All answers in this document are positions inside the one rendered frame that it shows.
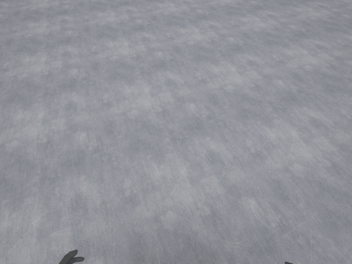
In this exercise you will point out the left robot hand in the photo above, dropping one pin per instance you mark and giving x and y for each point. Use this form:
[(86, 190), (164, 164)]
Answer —
[(70, 259)]

